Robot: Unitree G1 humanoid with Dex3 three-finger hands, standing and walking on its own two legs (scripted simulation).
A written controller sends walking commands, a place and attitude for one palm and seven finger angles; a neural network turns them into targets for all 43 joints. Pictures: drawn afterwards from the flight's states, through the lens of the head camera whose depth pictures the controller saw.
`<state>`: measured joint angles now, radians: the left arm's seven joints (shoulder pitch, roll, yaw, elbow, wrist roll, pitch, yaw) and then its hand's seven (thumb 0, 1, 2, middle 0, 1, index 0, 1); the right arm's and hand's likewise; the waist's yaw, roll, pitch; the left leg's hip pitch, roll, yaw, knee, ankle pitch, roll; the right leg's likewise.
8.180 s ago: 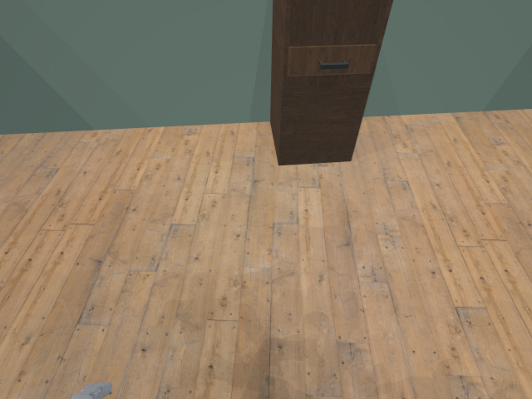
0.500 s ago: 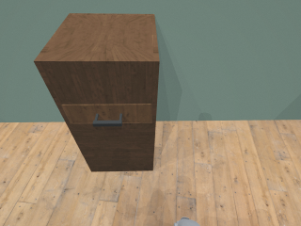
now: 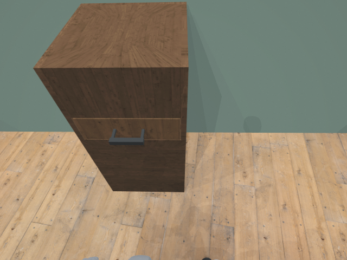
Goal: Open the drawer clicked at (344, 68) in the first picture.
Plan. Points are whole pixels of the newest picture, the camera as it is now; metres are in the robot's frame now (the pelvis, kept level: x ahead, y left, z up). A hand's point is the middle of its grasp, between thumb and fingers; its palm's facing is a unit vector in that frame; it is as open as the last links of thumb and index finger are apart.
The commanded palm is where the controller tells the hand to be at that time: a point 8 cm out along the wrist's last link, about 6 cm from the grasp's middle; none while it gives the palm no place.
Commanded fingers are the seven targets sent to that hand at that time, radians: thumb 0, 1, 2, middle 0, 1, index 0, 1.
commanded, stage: come to a stop and stand still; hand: left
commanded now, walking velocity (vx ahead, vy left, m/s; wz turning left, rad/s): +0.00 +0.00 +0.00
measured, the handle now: (127, 136) +0.53 +0.22 -0.15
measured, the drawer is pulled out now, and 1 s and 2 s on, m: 0.00 0.00 0.00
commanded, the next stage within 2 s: look again from close up in 0.70 s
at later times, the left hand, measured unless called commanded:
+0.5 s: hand out of the picture +0.01 +0.27 -0.17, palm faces +0.00 -0.98 -0.22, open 7.4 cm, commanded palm none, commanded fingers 0.00 0.90 0.90 -0.20 -0.30 -0.20 -0.30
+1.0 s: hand out of the picture -0.02 +0.25 -0.17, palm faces -0.01 -0.98 -0.19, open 7.3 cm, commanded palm none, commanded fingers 0.00 0.90 0.90 -0.20 -0.30 -0.20 -0.30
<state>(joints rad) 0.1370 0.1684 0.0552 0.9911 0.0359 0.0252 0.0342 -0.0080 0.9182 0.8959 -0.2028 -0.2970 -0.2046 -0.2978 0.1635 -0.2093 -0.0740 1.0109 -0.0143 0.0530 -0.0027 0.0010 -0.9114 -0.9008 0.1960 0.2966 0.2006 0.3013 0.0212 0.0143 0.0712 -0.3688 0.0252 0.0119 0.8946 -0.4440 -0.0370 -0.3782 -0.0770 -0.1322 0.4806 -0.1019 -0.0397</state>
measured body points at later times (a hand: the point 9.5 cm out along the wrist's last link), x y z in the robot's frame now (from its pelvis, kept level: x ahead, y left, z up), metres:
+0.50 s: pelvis -0.02 +0.09 +0.00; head -0.03 +0.08 +0.45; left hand +0.01 +0.32 -0.15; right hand +0.00 -0.14 -0.16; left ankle -0.04 +0.14 -0.73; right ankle +0.02 -0.05 -0.73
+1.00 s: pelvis -0.02 +0.09 +0.00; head -0.03 +0.09 +0.45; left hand -0.02 +0.31 -0.15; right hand -0.05 -0.12 -0.16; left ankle -0.04 +0.14 -0.73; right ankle +0.02 -0.05 -0.73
